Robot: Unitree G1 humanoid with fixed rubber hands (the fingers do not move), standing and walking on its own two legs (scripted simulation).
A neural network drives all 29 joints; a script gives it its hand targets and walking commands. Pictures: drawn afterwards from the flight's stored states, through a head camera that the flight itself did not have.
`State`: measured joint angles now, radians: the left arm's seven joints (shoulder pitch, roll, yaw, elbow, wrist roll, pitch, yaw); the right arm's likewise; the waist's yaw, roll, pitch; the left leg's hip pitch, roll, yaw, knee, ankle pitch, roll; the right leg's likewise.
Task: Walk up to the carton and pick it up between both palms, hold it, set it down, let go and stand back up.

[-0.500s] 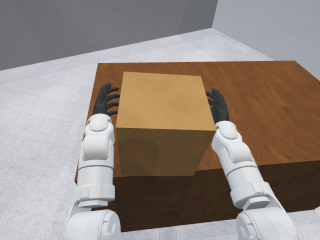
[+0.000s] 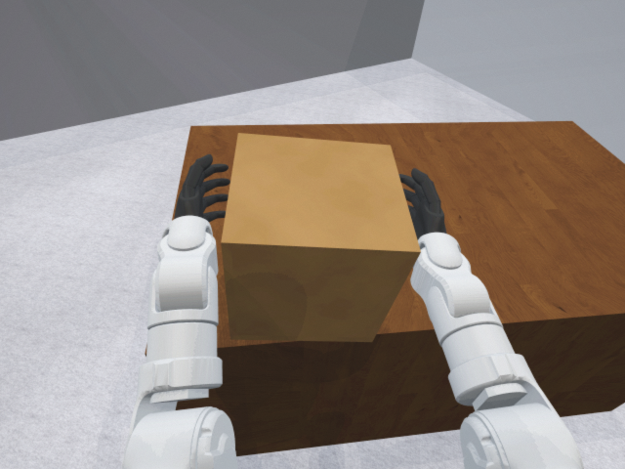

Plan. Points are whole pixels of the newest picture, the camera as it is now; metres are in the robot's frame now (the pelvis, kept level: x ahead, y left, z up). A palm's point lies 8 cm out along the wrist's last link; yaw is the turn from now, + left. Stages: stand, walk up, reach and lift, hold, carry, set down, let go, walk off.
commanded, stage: reach and lift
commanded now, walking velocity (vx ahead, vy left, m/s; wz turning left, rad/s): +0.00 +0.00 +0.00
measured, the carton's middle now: (309, 243) +0.38 +0.00 +0.10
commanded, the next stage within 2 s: hold in 0.44 s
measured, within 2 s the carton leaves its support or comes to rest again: neither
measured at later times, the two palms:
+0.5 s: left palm (187, 217) +0.36 +0.15 +0.17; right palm (428, 226) +0.35 -0.15 +0.16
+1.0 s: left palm (180, 212) +0.35 +0.15 +0.19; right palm (428, 222) +0.35 -0.14 +0.17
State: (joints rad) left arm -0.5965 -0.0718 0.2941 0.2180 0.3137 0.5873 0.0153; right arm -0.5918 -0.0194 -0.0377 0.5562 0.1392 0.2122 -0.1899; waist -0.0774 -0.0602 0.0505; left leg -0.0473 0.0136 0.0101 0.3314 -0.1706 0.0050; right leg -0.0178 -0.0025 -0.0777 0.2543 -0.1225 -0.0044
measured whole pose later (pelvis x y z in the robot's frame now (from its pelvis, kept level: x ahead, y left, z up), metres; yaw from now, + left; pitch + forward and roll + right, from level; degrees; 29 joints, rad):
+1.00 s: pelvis +0.00 +0.00 +0.00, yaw +0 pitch -8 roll -1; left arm -0.60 -0.08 0.30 0.10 0.33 0.70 -0.01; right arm -0.59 -0.02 -0.02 0.46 0.17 0.30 -0.21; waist -0.08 -0.05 0.05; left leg -0.03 0.01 0.00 0.34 -0.17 0.00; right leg 0.01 0.00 -0.08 0.25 -0.12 -0.01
